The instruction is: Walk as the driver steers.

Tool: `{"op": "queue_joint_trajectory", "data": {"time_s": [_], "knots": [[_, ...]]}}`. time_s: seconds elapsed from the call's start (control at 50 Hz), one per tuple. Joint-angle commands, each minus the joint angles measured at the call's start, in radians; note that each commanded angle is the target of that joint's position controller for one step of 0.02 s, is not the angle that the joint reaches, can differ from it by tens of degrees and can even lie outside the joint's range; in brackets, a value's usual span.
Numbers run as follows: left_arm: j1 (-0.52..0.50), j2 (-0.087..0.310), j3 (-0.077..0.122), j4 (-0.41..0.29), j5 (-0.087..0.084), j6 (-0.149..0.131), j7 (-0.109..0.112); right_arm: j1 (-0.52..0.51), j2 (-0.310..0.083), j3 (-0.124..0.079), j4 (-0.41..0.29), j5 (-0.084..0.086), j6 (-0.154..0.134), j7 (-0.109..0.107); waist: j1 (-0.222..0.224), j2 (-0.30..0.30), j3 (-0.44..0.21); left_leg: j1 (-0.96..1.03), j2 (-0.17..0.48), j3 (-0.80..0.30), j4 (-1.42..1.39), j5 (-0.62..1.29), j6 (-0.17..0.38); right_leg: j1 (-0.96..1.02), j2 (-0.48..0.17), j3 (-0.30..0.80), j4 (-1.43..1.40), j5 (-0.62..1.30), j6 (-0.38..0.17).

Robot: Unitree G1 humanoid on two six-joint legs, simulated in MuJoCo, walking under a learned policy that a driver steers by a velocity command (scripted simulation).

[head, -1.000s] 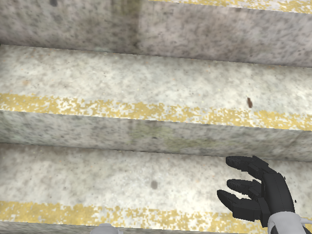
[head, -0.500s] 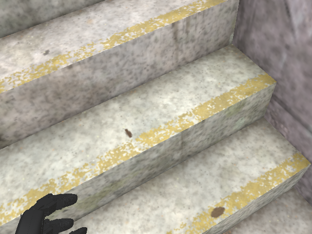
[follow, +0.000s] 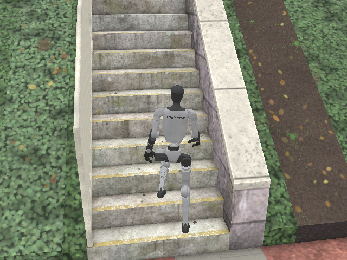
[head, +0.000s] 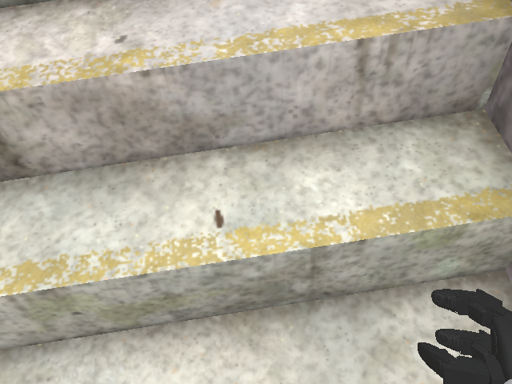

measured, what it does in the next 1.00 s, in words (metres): steps to the right, turning left: left foot 0.19 m higher, then right foot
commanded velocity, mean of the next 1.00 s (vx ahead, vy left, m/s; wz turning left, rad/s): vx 0.34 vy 0.00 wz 0.40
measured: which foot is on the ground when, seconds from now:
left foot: up 0.00-0.08, down 0.10-0.42, up 0.44-0.82, down 0.84-1.00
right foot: down 0.00-0.10, up 0.12-0.42, down 0.44-0.82, up 0.84-0.96, down 0.98-1.00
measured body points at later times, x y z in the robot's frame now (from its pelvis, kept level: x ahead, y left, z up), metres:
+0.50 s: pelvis +0.02 -0.21 +0.10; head +0.03 -0.23 +0.55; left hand -0.03 +0.04 -0.01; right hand +0.38 -0.27 +0.07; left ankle +0.01 -0.03 -0.50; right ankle +0.14 -0.29 -0.57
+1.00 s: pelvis -0.04 -0.26 -0.03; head -0.04 -0.26 +0.42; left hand -0.08 -0.01 -0.15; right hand +0.22 -0.35 -0.14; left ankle -0.14 -0.24 -0.77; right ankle -0.03 -0.35 -0.53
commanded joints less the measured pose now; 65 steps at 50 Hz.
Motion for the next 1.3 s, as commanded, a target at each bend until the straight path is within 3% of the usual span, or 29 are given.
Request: {"op": "queue_joint_trajectory", "data": {"time_s": [0.02,0.06,0.08,0.1,0.12,0.14,0.2,0.22,0.28,0.38,0.42,0.46,0.48,0.5,0.52,0.6,0.76,0.82,0.86,0.88,0.94,0.96,1.0,1.06,1.1,1.16,1.18,1.22,1.3], "knots": [[0.003,0.113,0.01,0.045,-0.033,-0.024,0.025,-0.012,0.096,0.07,-0.166,-0.055,-0.003,0.039,-0.165,-0.094,-0.181,-0.016,0.083,0.096,-0.333,0.114,-0.008,0.237,-0.201,-0.056,0.045,1.584,-0.075],[-0.215,0.3,0.062,-0.07,-0.101,-0.047,0.05,0.163,-0.041,0.035,-0.102,-0.043,0.049,0.035,-0.233,-0.073,-0.26,0.576,-0.029,0.158,-0.727,0.23,-0.044,-0.109,-0.221,-0.045,0.178,2.11,-0.075],[-0.128,0.273,0.052,-0.078,-0.121,-0.058,0.042,0.299,-0.094,0.013,-0.042,-0.063,0.055,0.039,-0.23,-0.073,-0.34,1.15,-0.041,0.168,-0.794,0.217,0.031,-0.502,-0.118,-0.022,0.394,2.474,0.13],[-0.123,0.371,0.078,-0.09,-0.119,-0.052,0.008,0.401,-0.169,-0.044,-0.042,-0.011,0.079,0.038,-0.338,0.079,-0.469,1.378,0.127,-0.168,-1.03,0.539,0.263,-0.751,0.008,0.037,1.035,1.481,0.175],[-0.139,0.322,0.071,-0.11,-0.038,-0.038,-0.015,0.198,-0.21,-0.075,-0.062,0.017,0.094,0.024,-0.225,0.371,-0.69,1.291,0.255,-0.592,-1.306,0.72,0.366,-0.803,0.157,0.153,1.76,0.089,0.121],[-0.214,0.226,0.047,-0.19,0.0,0.0,-0.024,0.163,-0.206,-0.082,-0.111,-0.024,0.117,0.0,-0.218,0.261,-0.701,1.051,0.324,-0.812,-1.517,0.363,0.367,-0.805,0.173,0.246,1.996,0.074,0.066],[-0.161,0.017,-0.017,-0.316,0.006,0.146,0.026,-0.001,-0.074,-0.027,0.031,-0.034,0.045,-0.001,0.062,-0.07,0.055,0.283,0.265,-0.651,-1.579,0.047,0.188,-0.942,0.112,0.232,1.945,-0.121,0.064],[-0.049,0.031,-0.014,-0.291,0.013,0.179,0.039,-0.052,-0.072,-0.021,0.035,-0.031,0.031,0.006,0.14,-0.082,0.117,0.175,0.213,-0.493,-1.537,0.116,0.152,-0.864,0.087,0.227,1.767,-0.095,0.07],[0.094,0.07,-0.003,-0.229,-0.045,0.194,0.049,-0.18,-0.102,-0.028,0.031,-0.013,0.002,0.025,0.211,-0.011,0.084,-0.006,0.155,-0.129,-1.406,0.416,0.135,-0.58,0.085,0.039,1.468,0.098,0.109],[0.241,0.099,0.018,-0.205,-0.076,0.208,0.058,-0.282,-0.124,-0.049,-0.042,-0.05,0.005,0.02,0.254,0.141,-0.005,-0.02,0.191,-0.222,-1.474,0.409,0.075,-0.184,0.027,0.029,0.921,0.016,0.067],[0.253,0.042,-0.004,-0.173,-0.082,0.225,0.058,-0.151,-0.035,-0.04,-0.041,-0.013,0.025,0.015,0.181,0.009,0.051,0.154,0.145,-0.22,-1.212,0.307,0.029,-0.182,0.072,-0.019,0.339,-0.15,0.04],[-0.058,0.019,-0.049,-0.269,-0.077,0.201,0.044,0.263,0.148,-0.019,-0.045,-0.023,0.03,0.015,-0.181,-0.216,0.024,0.225,0.072,-0.19,-0.404,0.315,-0.11,-0.399,-0.163,0.449,0.297,0.263,0.015],[-0.168,0.2,0.008,-0.373,-0.029,0.187,0.055,0.42,0.086,-0.044,-0.034,-0.043,0.031,0.018,-0.234,-0.229,-0.188,0.193,0.078,-0.182,-0.171,0.362,-0.145,-0.358,-0.413,0.891,0.039,-0.07,-0.069],[-0.277,0.212,0.027,-0.404,-0.026,0.193,0.062,0.244,0.019,-0.044,-0.09,-0.053,0.04,0.018,-0.193,-0.147,-0.05,0.114,0.153,-0.129,-0.144,0.516,-0.163,-0.522,-0.365,0.895,-0.113,-0.857,-0.06],[-0.424,0.176,0.017,-0.396,-0.032,0.213,0.079,0.15,-0.024,-0.053,-0.115,-0.027,0.061,0.023,-0.214,-0.216,0.118,0.189,0.157,-0.085,-0.129,0.656,-0.173,-0.764,-0.274,0.672,0.021,-0.898,-0.126],[-0.063,0.151,0.015,-0.246,-0.04,0.169,0.083,0.085,-0.003,-0.018,-0.112,-0.018,0.056,0.045,-0.004,-0.039,-0.039,0.271,0.072,-0.112,-0.395,0.794,-0.141,-0.479,-0.122,0.374,0.359,-0.77,-0.11],[-0.051,0.11,0.063,-0.259,-0.04,0.216,0.09,0.28,-0.009,0.002,0.039,0.015,0.001,0.088,-0.005,-0.262,-0.013,0.779,0.098,0.168,-1.658,0.65,0.01,-0.523,0.162,0.129,0.521,-0.489,0.005],[0.058,0.037,0.078,-0.254,-0.081,0.234,0.099,0.127,0.039,0.026,0.064,0.055,-0.006,0.055,0.114,0.045,0.009,0.835,0.27,0.052,-1.996,1.306,0.097,-0.597,0.296,0.161,1.157,-0.508,-0.031],[0.029,-0.05,0.059,-0.301,-0.118,0.216,0.062,0.038,-0.043,0.006,0.11,-0.028,-0.026,0.045,0.147,0.283,-0.048,0.949,0.365,0.084,-1.666,1.664,0.041,-0.974,0.402,0.119,2.031,-0.528,-0.008],[-0.037,-0.068,0.031,-0.335,-0.119,0.183,0.096,0.112,-0.082,0.0,0.127,-0.072,-0.05,0.065,0.126,0.252,0.055,0.991,0.464,0.143,-1.572,1.841,0.024,-1.133,0.324,0.046,2.088,-0.532,-0.01],[0.006,0.152,0.057,-0.309,-0.041,0.181,0.117,-0.024,-0.19,-0.045,0.02,-0.014,-0.102,0.051,0.215,0.245,-0.093,0.961,0.641,0.04,-1.815,1.295,0.148,-0.894,0.022,0.064,1.605,-0.531,-0.035],[-0.016,0.193,0.083,-0.245,-0.052,0.206,0.081,-0.061,-0.173,-0.048,0.013,0.008,-0.123,0.0,0.174,0.023,-0.154,0.954,0.559,0.096,-1.826,1.186,0.138,-0.77,0.069,0.121,1.625,-0.387,-0.072],[-0.045,0.163,0.081,-0.23,-0.07,0.214,0.043,-0.011,-0.128,-0.024,0.04,-0.025,-0.129,0.014,0.143,-0.024,-0.105,1.007,0.457,0.225,-1.71,1.487,0.07,-0.645,0.047,0.019,1.23,-0.326,-0.094],[0.148,0.163,0.099,-0.181,-0.109,0.19,0.043,-0.073,-0.134,-0.023,-0.001,0.07,-0.081,0.016,0.25,-0.118,-0.09,1.012,0.275,0.295,-1.19,1.941,-0.031,-0.431,0.19,-0.02,0.695,-0.151,-0.165],[0.244,0.065,0.07,-0.115,-0.076,0.184,0.066,-0.324,0.017,0.021,-0.127,0.087,-0.084,0.069,0.334,-0.347,-0.015,0.611,0.081,0.206,-0.686,0.655,-0.09,-0.344,0.118,0.274,0.358,0.451,-0.264],[-0.307,0.055,0.05,-0.308,-0.015,0.137,0.11,0.085,0.013,0.024,-0.126,-0.054,-0.09,0.116,-0.081,-0.04,-0.031,0.911,0.154,-0.215,-0.698,0.313,0.004,-0.999,0.141,0.415,0.593,0.487,-0.084],[-0.487,0.059,0.057,-0.343,-0.046,0.14,0.14,0.325,0.015,0.022,-0.043,-0.058,-0.074,0.108,-0.248,0.083,-0.073,1.132,0.168,-0.122,-1.174,0.559,0.047,-1.115,0.24,0.271,0.716,0.478,0.053],[-0.124,0.039,0.074,-0.228,-0.078,0.146,0.148,0.158,0.017,0.018,0.02,0.017,-0.028,0.072,-0.052,0.442,-0.073,1.109,0.242,-0.016,-1.65,1.133,0.014,-1.048,0.339,0.147,1.534,-0.39,0.015],[-0.108,0.005,0.042,-0.32,-0.097,0.17,0.079,0.044,-0.031,0.038,0.059,-0.041,-0.058,0.016,0.073,-0.072,-0.052,1.033,0.303,0.045,-1.571,1.304,0.02,-1.165,0.353,0.138,2.0,-0.382,0.034]]}}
